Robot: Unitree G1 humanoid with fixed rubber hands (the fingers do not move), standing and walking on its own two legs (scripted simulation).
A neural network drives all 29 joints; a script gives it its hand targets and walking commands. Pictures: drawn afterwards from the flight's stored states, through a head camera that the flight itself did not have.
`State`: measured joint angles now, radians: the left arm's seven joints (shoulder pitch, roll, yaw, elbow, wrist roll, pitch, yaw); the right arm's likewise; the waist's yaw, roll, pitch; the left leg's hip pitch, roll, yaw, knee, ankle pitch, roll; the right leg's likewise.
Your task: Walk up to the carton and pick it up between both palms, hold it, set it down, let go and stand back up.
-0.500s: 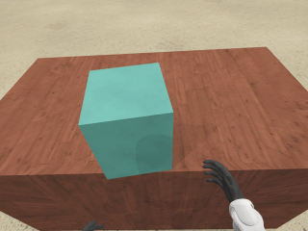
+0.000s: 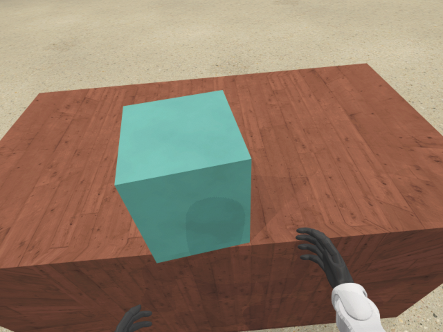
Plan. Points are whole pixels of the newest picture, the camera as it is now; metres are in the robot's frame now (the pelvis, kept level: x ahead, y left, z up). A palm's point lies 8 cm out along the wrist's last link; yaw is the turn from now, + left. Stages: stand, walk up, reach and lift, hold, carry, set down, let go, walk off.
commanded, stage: stand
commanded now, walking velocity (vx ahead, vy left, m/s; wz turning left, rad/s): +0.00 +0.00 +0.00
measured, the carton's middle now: (189, 177) +0.41 +0.08 +0.08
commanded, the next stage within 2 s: none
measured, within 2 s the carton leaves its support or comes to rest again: neither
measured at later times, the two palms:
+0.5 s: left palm out of the picture +0.13 +0.25 -0.11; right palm out of the picture +0.05 -0.23 -0.14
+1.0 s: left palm out of the picture +0.13 +0.25 -0.12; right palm out of the picture +0.05 -0.22 -0.15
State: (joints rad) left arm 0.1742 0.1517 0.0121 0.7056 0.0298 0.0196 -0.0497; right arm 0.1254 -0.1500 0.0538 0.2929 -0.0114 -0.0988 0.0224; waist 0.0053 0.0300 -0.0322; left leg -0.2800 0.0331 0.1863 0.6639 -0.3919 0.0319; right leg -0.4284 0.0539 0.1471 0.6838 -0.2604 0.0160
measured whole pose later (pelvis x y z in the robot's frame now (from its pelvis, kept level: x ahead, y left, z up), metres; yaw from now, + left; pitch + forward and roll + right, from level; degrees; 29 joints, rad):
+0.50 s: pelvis +0.02 +0.02 +0.00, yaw +0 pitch +0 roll +1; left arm 0.22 0.16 0.00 0.74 0.02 0.02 0.03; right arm 0.28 -0.23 -0.06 0.85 -0.02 0.05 -0.01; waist -0.04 0.03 0.07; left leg -0.25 -0.01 0.21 0.67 -0.44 0.07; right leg -0.42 0.02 0.17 0.73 -0.32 0.05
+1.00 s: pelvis +0.05 +0.02 +0.00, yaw +0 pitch -1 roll +0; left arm 0.23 0.17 -0.01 0.89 0.02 0.04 0.05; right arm 0.28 -0.21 -0.04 1.01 -0.02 0.05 -0.03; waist -0.05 0.03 0.06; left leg -0.14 0.02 0.19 0.64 -0.48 0.05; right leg -0.31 0.04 0.15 0.70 -0.37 0.03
